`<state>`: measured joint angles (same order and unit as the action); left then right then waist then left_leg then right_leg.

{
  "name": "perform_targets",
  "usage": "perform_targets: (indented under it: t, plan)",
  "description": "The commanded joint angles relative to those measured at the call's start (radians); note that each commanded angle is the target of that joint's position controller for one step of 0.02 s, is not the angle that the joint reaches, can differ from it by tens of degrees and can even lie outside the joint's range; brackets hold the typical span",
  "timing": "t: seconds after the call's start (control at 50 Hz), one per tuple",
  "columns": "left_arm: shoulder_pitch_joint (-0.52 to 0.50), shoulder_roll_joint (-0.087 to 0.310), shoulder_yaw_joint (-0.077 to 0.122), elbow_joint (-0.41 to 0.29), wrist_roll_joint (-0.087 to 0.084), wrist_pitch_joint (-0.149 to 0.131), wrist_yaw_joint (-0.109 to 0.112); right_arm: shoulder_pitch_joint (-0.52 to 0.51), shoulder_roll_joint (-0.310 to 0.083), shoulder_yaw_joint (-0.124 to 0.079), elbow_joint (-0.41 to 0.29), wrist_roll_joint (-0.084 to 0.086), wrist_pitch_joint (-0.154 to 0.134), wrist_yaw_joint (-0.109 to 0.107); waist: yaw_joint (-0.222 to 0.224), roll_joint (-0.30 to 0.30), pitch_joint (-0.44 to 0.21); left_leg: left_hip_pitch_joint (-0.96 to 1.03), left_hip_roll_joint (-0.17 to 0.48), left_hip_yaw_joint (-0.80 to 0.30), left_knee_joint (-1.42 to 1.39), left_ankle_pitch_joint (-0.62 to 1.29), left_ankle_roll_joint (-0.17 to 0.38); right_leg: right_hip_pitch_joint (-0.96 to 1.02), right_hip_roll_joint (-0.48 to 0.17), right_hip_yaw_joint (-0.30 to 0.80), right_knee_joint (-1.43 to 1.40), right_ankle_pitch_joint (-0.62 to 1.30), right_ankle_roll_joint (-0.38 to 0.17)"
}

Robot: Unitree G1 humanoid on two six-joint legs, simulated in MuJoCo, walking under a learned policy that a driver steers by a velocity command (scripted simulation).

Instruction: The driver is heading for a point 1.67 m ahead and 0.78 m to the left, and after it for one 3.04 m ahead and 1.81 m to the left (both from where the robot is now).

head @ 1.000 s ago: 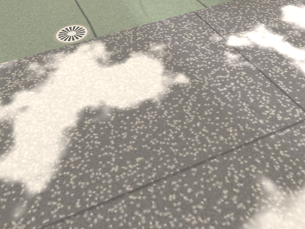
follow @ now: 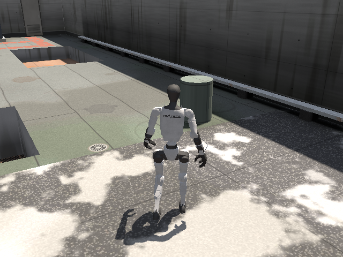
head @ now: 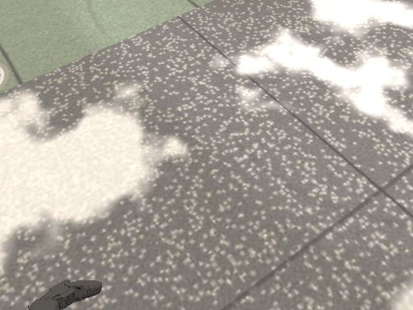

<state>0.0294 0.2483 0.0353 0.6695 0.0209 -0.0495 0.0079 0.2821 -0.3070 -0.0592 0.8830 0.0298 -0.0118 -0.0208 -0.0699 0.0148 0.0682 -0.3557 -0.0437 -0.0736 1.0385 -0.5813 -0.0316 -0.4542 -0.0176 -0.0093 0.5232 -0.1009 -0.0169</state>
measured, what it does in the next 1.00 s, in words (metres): steps on the spot, turning left: left foot, then right foot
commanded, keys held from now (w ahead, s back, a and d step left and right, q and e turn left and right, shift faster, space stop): q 0.92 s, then no key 0.08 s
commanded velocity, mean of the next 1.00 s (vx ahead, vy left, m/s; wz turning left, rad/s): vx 0.03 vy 0.00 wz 0.55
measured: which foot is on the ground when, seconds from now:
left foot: up 0.00-0.28, down 0.30-0.80, up 0.82-1.00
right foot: down 0.00-0.30, up 0.32-0.78, down 0.80-1.00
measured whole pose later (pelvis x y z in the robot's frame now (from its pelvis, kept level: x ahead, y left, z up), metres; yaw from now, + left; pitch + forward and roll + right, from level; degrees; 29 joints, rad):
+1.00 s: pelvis +0.06 +0.01 +0.01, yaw +35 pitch +1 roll +0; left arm 0.13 0.27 0.06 0.75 0.01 -0.01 0.03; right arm 0.19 -0.37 -0.11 0.69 0.02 0.07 -0.03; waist 0.00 0.05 0.07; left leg -0.50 -0.05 -0.11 1.10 -0.44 -0.09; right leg -0.22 -0.01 -0.02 0.43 -0.23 -0.01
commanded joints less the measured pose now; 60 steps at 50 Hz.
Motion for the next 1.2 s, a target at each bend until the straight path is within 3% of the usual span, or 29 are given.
perform_targets:
  t: [0.02, 0.08, 0.16, 0.22, 0.28, 0.3, 0.32, 0.34, 0.36, 0.38, 0.4, 0.42, 0.46, 0.56, 0.7, 0.74, 0.78, 0.8, 0.82, 0.84, 0.86, 0.88, 0.92, 0.98, 1.06, 1.12, 1.16, 1.18, 1.2]
  plan:
    - [0.054, 0.127, 0.037, -0.034, -0.002, 0.017, 0.007, 0.065, -0.114, -0.038, -0.056, -0.002, 0.053, -0.023, 0.050, -0.141, -0.186, -0.225, 0.099, 0.002, 0.179, 0.053, -0.042, 0.303, -0.294, 0.257, -0.209, 0.134, -0.198]
    - [0.008, 0.141, 0.046, -0.016, 0.015, 0.012, 0.014, 0.064, -0.069, -0.036, -0.087, -0.012, 0.077, -0.025, 0.027, -0.167, -0.142, -0.118, 0.099, 0.052, 0.093, 0.145, -0.051, 0.157, -0.259, 0.125, -0.277, 0.079, -0.210]
    - [-0.001, 0.166, 0.058, 0.005, 0.001, 0.017, 0.028, -0.018, -0.054, -0.027, -0.140, -0.019, 0.077, -0.003, 0.048, -0.143, -0.169, -0.050, 0.123, 0.070, -0.113, 0.229, -0.024, 0.187, -0.289, 0.056, -0.276, 0.094, -0.222]
    - [0.013, 0.194, 0.067, 0.025, -0.012, 0.029, 0.026, -0.047, -0.080, -0.033, -0.165, -0.018, 0.080, 0.017, 0.057, -0.145, -0.170, 0.003, 0.111, 0.105, -0.221, 0.239, 0.003, 0.220, -0.314, 0.035, -0.256, 0.069, -0.211]
    - [0.007, 0.201, 0.072, 0.045, -0.039, 0.043, 0.024, -0.004, -0.089, -0.045, -0.158, -0.020, 0.082, 0.032, 0.019, -0.128, -0.164, 0.130, 0.070, 0.150, -0.443, 0.344, 0.060, 0.206, -0.293, -0.021, -0.155, -0.007, -0.137]
    - [0.052, 0.171, 0.067, 0.068, -0.041, 0.049, 0.022, 0.030, -0.116, -0.057, -0.148, -0.026, 0.081, 0.026, 0.015, -0.071, -0.151, 0.207, 0.064, 0.108, -0.539, 0.413, 0.097, 0.145, -0.250, -0.068, -0.055, -0.098, -0.070]
    - [0.089, 0.114, 0.055, 0.068, -0.016, 0.055, 0.015, 0.046, -0.218, -0.083, -0.162, -0.026, 0.079, 0.008, 0.043, 0.194, -0.114, 0.295, 0.266, -0.198, -0.688, 0.648, 0.187, -0.044, -0.125, -0.187, 0.228, -0.320, 0.043]
    - [0.023, 0.117, 0.055, 0.012, 0.001, 0.053, 0.023, 0.005, -0.300, -0.090, -0.203, -0.050, 0.066, 0.004, 0.036, 0.316, -0.084, 0.255, 0.441, -0.466, -0.735, 0.747, 0.375, -0.242, 0.019, -0.097, 0.450, -0.577, 0.097]
    - [-0.042, 0.154, 0.066, 0.003, -0.005, 0.053, 0.030, -0.002, -0.254, -0.080, -0.210, -0.069, 0.041, 0.011, -0.001, 0.190, -0.118, 0.221, 0.404, -0.424, -0.754, 0.657, 0.385, -0.242, 0.006, 0.028, 0.576, -0.545, 0.081]
    - [-0.026, 0.162, 0.073, 0.009, -0.019, 0.055, 0.034, -0.044, -0.231, -0.072, -0.210, -0.060, 0.021, 0.010, 0.033, 0.157, -0.107, 0.215, 0.349, -0.342, -0.748, 0.605, 0.328, -0.246, -0.007, 0.057, 0.598, -0.446, 0.062]
    - [0.010, 0.165, 0.079, 0.036, -0.015, 0.058, 0.043, -0.098, -0.201, -0.067, -0.220, -0.037, 0.015, 0.006, 0.059, 0.105, -0.110, 0.223, 0.304, -0.291, -0.735, 0.559, 0.272, -0.247, -0.020, 0.069, 0.588, -0.369, 0.061]
    - [0.023, 0.175, 0.084, 0.046, -0.007, 0.059, 0.050, -0.127, -0.170, -0.055, -0.226, -0.020, 0.016, 0.001, 0.068, 0.114, -0.112, 0.223, 0.287, -0.266, -0.727, 0.593, 0.248, -0.239, -0.021, 0.072, 0.584, -0.323, 0.067]
    - [0.043, 0.162, 0.085, 0.049, -0.011, 0.052, 0.046, -0.118, -0.145, -0.043, -0.232, -0.024, 0.020, -0.011, 0.078, 0.115, -0.149, 0.228, 0.256, -0.235, -0.710, 0.702, 0.250, -0.188, 0.002, 0.071, 0.608, -0.263, 0.081]
    - [0.009, 0.127, 0.069, 0.034, -0.022, 0.041, 0.036, -0.081, -0.172, -0.053, -0.236, -0.018, 0.031, -0.024, 0.051, 0.110, -0.157, 0.301, 0.234, -0.266, -0.683, 0.690, 0.254, -0.161, 0.022, 0.088, 0.376, -0.219, 0.108]
    - [0.020, 0.149, 0.068, 0.028, -0.033, 0.023, 0.011, -0.119, -0.191, -0.061, -0.261, -0.017, 0.048, -0.010, 0.042, 0.141, -0.147, 0.229, 0.219, -0.397, -0.651, 0.699, 0.268, 0.021, 0.058, 0.104, 0.151, -0.266, 0.098]
    - [0.046, 0.153, 0.070, 0.030, -0.035, 0.014, 0.002, -0.138, -0.188, -0.061, -0.269, -0.010, 0.053, -0.008, 0.054, 0.145, -0.157, 0.240, 0.205, -0.435, -0.622, 0.749, 0.254, 0.077, 0.065, 0.103, 0.054, -0.246, 0.084]
    - [0.113, 0.158, 0.076, 0.051, -0.032, 0.006, -0.005, -0.176, -0.177, -0.056, -0.282, 0.003, 0.061, -0.015, 0.101, 0.131, -0.164, 0.196, 0.152, -0.426, -0.573, 0.690, 0.199, 0.219, 0.053, 0.083, -0.168, -0.058, 0.058]
    - [0.138, 0.202, 0.088, 0.055, -0.021, 0.008, -0.002, -0.156, -0.144, -0.047, -0.288, -0.001, 0.061, -0.018, 0.092, 0.071, -0.186, 0.103, 0.102, -0.381, -0.500, 0.524, 0.148, 0.344, -0.054, 0.150, -0.199, 0.044, 0.020]
    - [0.112, 0.268, 0.096, 0.038, -0.006, 0.020, 0.008, -0.076, -0.084, -0.032, -0.283, -0.018, 0.058, -0.013, 0.026, -0.184, -0.196, -0.044, -0.039, -0.210, -0.284, 0.122, 0.084, 0.442, -0.265, 0.341, -0.188, 0.296, -0.076]
    - [0.111, 0.268, 0.095, 0.034, 0.024, 0.022, 0.003, -0.084, -0.157, -0.057, -0.296, -0.009, 0.048, -0.013, 0.044, -0.290, -0.152, -0.201, -0.097, -0.111, -0.096, -0.098, 0.034, 0.388, -0.389, 0.511, -0.212, 0.379, -0.239]
    - [0.073, 0.219, 0.081, 0.013, 0.015, 0.019, 0.003, -0.063, -0.227, -0.080, -0.272, -0.014, 0.046, -0.013, 0.037, -0.184, -0.132, -0.213, -0.029, -0.116, 0.064, -0.042, 0.002, 0.363, -0.384, 0.451, -0.209, 0.338, -0.258]
    - [0.034, 0.177, 0.070, 0.006, 0.004, 0.019, 0.008, -0.058, -0.231, -0.089, -0.254, -0.010, 0.053, -0.013, 0.025, -0.145, -0.115, -0.221, -0.016, -0.104, 0.119, 0.026, -0.016, 0.348, -0.315, 0.351, -0.196, 0.286, -0.215]
    - [0.013, 0.157, 0.060, 0.000, -0.018, 0.024, 0.017, -0.050, -0.177, -0.080, -0.239, -0.010, 0.074, -0.014, 0.035, -0.138, -0.084, -0.253, -0.001, -0.081, 0.184, 0.119, -0.055, 0.350, -0.247, 0.235, -0.190, 0.243, -0.181]
    - [0.080, 0.173, 0.060, 0.018, -0.010, 0.037, 0.025, -0.118, -0.113, -0.056, -0.277, -0.003, 0.068, -0.009, 0.083, -0.168, -0.090, -0.241, 0.006, -0.025, 0.070, 0.154, -0.076, 0.390, -0.218, 0.169, -0.201, 0.285, -0.207]
    - [0.079, 0.215, 0.070, 0.022, -0.018, 0.048, 0.015, -0.145, -0.078, -0.030, -0.299, -0.021, 0.062, -0.002, 0.102, -0.186, -0.132, -0.101, 0.047, 0.026, -0.176, 0.134, -0.070, 0.404, -0.241, 0.135, -0.183, 0.333, -0.219]
    - [0.089, 0.231, 0.070, 0.038, -0.033, 0.053, 0.002, -0.124, -0.091, -0.030, -0.290, -0.018, 0.062, 0.005, 0.103, -0.203, -0.132, 0.019, 0.038, 0.076, -0.356, 0.184, -0.050, 0.373, -0.247, 0.133, -0.163, 0.336, -0.214]
    - [0.077, 0.220, 0.060, 0.050, -0.048, 0.054, 0.000, -0.061, -0.086, -0.031, -0.257, -0.021, 0.061, 0.011, 0.061, -0.184, -0.125, 0.157, 0.020, 0.108, -0.608, 0.379, -0.008, 0.324, -0.226, 0.115, -0.114, 0.282, -0.173]
    - [0.127, 0.192, 0.049, 0.075, -0.050, 0.048, -0.002, -0.052, -0.106, -0.034, -0.254, -0.024, 0.060, 0.010, 0.057, -0.148, -0.124, 0.262, 0.035, 0.074, -0.718, 0.497, 0.024, 0.263, -0.201, 0.097, -0.089, 0.197, -0.113]
    - [0.164, 0.138, 0.028, 0.077, -0.015, 0.037, -0.009, -0.033, -0.163, -0.042, -0.261, -0.029, 0.061, 0.001, 0.080, 0.004, -0.185, 0.414, 0.180, -0.104, -0.706, 0.752, 0.064, 0.167, -0.134, 0.031, 0.026, -0.006, -0.021]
